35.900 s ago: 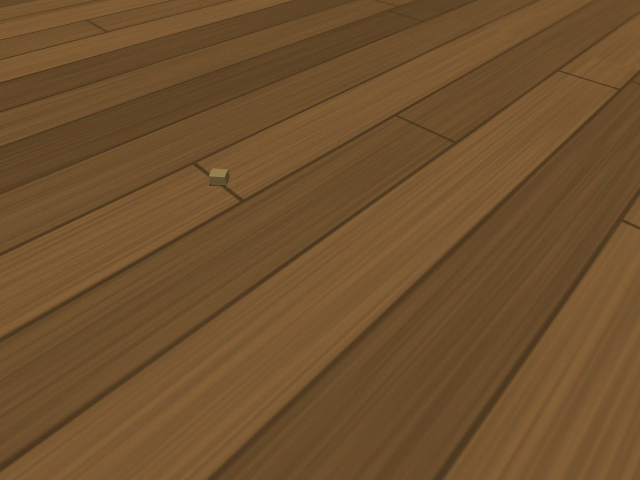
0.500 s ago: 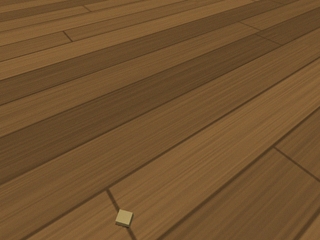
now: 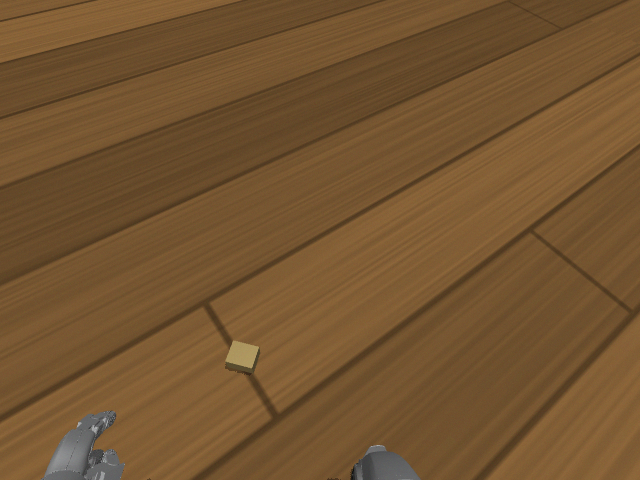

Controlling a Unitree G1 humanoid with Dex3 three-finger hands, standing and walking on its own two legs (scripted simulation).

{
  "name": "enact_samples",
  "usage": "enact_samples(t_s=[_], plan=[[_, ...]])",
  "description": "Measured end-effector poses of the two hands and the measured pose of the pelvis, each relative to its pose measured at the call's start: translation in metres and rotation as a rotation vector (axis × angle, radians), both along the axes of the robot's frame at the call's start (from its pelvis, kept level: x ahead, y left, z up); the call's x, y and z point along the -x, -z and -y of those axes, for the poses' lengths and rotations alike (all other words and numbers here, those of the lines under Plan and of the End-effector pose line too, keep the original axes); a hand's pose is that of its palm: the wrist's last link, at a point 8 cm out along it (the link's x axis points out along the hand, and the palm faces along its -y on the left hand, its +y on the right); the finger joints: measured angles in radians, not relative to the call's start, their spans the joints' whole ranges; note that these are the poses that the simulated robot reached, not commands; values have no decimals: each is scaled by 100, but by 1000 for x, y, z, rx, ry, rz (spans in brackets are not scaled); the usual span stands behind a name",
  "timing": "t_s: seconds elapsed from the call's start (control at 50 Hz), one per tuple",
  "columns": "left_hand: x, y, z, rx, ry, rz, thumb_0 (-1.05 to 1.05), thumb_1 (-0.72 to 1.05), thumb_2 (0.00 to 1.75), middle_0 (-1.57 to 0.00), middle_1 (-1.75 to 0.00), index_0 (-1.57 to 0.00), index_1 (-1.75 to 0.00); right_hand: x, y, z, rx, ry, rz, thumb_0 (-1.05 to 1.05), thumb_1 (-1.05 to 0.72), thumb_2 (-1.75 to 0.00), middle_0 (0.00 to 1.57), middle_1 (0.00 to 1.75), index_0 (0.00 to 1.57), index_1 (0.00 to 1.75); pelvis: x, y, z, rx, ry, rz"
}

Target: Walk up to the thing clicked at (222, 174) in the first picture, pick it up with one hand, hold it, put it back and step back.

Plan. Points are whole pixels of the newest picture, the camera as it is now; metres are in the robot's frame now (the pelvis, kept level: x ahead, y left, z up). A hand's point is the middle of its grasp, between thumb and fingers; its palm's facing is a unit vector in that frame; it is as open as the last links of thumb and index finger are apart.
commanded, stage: step back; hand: left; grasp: from above
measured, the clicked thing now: (243, 357) +0.50 +0.20 -0.72
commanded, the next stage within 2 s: none
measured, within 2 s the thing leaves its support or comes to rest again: neither
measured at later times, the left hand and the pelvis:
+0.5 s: hand out of the picture +0.01 +0.24 -0.12, palm faces -0.09 -0.91 -0.41, open 7.4 cm; pelvis -0.11 -0.02 +0.01, yaw -5 degrees
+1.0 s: hand out of the picture -0.16 +0.26 -0.14, palm faces -0.07 -0.92 -0.39, open 7.4 cm; pelvis -0.27 -0.02 +0.01, yaw -4 degrees
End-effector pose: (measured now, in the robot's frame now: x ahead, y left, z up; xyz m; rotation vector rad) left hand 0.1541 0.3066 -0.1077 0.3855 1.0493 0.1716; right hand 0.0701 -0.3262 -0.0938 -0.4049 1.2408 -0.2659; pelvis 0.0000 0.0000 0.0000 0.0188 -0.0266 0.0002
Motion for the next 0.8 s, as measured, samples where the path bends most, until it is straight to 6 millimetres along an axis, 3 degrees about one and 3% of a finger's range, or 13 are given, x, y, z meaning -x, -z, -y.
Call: enact_samples(t_s=[0.08, 0.14, 0.26, 0.4, 0.58, 0.7, 0.8], plan=[[19, 0, -1, 10, -6, -36, 1, 90, 90, -20, -30, -20, -30, 41, -9, -16, -13, 31, -49, 1, -91, -89, 20, 30, 21, 30, 14, -11, -4, 25, 4, 7], [39, -3, -1, 22, -5, -65, 1, 90, 90, -20, -30, -20, -30, 61, -13, -20, -12, 49, -58, 1, -90, -89, 20, 30, 21, 30, 25, -17, -6, 33, 20, 2], [79, -5, 1, 3, 11, -125, 1, 90, 90, -20, -30, -20, -30, 78, -8, -17, -20, 60, 1, 1, -90, -89, 20, 31, 21, 30, 51, -16, -4, 32, 53, 3], [116, -12, 16, -38, 25, -104, 1, 90, 90, -20, -30, -20, -30, 91, 13, 5, -52, 56, 72, 1, -90, -89, 20, 31, 21, 30, 88, -4, 12, 46, 78, 17], [158, -35, 28, -26, 11, -28, 1, 90, 90, -20, -30, -21, -30, 125, 5, 7, -63, 26, 85, 1, -91, -89, 20, 30, 21, 30, 132, -17, 15, -3, 65, 11], [178, -23, 14, -7, 13, 48, 1, 90, 90, -20, -30, -21, -30, 164, 4, -1, -26, -20, 51, 1, -91, -89, 20, 30, 21, 30, 170, -6, 6, 18, 11, 13], [216, -13, 6, 10, -11, -2, 1, 90, 90, -20, -30, -21, -30, 202, -7, -12, -27, -24, 43, 1, -91, -89, 20, 30, 21, 30, 201, -10, 2, 26, 19, 30]])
